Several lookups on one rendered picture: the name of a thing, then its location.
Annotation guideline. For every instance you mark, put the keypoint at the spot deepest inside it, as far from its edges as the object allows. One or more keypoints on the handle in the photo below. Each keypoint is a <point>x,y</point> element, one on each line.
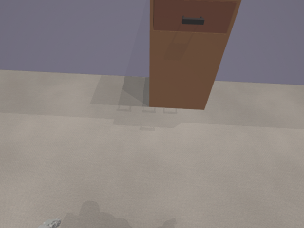
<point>193,21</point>

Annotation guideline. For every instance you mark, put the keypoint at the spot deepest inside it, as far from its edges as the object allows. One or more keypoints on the robot left hand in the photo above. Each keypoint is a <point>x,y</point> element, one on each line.
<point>51,223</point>

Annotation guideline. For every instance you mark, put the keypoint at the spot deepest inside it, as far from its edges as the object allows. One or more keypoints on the drawer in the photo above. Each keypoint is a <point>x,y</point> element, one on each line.
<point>217,15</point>

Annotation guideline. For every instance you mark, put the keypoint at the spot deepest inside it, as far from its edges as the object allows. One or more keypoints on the cabinet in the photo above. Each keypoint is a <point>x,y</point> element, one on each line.
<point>183,65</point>

